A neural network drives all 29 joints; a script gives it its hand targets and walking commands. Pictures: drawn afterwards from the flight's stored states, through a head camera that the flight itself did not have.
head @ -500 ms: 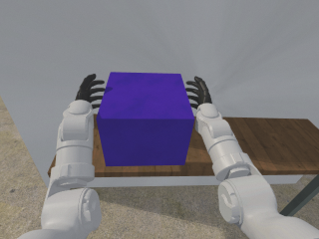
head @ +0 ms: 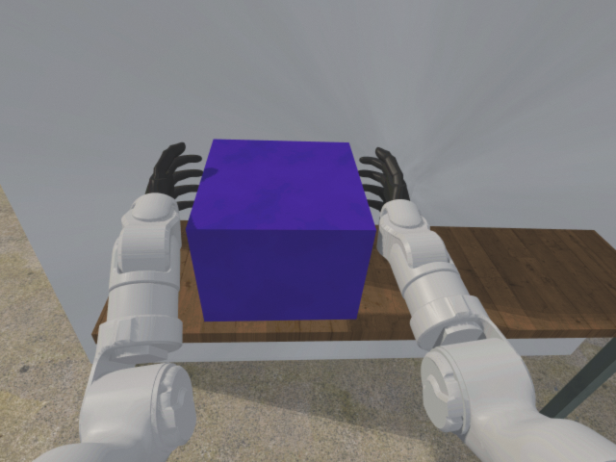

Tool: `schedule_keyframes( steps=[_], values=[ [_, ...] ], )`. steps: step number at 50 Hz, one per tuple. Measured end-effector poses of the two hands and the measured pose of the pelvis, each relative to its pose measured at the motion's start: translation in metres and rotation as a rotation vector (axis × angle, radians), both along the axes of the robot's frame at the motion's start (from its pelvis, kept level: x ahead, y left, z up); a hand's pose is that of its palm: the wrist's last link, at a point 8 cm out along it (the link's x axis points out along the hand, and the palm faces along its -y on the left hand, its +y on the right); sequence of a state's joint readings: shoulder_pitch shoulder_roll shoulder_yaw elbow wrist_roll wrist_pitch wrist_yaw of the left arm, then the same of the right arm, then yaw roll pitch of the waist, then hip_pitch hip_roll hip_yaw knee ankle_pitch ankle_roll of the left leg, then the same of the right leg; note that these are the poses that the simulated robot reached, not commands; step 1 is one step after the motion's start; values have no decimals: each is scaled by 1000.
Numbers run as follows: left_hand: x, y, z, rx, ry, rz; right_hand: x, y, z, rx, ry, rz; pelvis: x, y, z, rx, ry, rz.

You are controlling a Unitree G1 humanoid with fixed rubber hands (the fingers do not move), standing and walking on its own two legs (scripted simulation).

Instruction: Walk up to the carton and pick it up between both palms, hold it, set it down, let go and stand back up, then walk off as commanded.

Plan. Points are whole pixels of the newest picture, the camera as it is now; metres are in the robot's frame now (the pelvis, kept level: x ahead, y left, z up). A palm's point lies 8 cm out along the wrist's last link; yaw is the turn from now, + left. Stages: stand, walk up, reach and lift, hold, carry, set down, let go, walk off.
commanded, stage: hold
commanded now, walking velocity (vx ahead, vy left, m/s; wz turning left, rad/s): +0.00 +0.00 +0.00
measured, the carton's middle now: (282, 225) +0.40 +0.02 +0.14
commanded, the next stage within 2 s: set down in 0.72 s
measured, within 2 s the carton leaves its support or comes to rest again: neither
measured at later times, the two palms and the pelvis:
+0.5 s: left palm (163, 200) +0.37 +0.18 +0.20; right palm (393, 204) +0.37 -0.13 +0.20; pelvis +0.00 +0.00 +0.00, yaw +0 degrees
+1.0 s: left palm (162, 179) +0.37 +0.17 +0.23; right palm (401, 189) +0.37 -0.13 +0.23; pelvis +0.00 +0.00 +0.00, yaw +0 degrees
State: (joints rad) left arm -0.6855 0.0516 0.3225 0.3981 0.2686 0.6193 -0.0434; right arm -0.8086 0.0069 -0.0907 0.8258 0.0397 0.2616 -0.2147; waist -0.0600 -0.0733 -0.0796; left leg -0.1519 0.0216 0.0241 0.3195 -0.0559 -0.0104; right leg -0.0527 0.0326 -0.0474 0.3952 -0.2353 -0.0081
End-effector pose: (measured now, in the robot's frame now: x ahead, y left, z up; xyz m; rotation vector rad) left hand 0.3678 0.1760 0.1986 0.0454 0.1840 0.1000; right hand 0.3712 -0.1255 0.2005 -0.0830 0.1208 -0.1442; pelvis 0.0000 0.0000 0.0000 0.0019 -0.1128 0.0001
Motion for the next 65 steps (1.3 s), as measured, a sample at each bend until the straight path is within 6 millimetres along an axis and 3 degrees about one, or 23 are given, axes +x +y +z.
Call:
schedule_keyframes(
  steps=[39, 47, 54, 65],
  values=[
    [0, -1, 1, 1, -4, -2, 0, -1, 2, -2, -3, 0, 0, 0, 0, 0, -1, 0],
    [-1, -3, 19, 4, -53, -8, -3, -3, 16, 11, -51, -5, -2, 1, 0, -1, -9, -1],
    [6, -2, 43, -2, -142, -37, 1, -4, 34, 136, -150, -19, -1, 1, 0, 1, -7, 0],
    [29, 7, 3, -14, -95, -65, 22, 4, 13, 125, -127, -22, 7, 3, 2, 5, 6, 3]
  ],
)
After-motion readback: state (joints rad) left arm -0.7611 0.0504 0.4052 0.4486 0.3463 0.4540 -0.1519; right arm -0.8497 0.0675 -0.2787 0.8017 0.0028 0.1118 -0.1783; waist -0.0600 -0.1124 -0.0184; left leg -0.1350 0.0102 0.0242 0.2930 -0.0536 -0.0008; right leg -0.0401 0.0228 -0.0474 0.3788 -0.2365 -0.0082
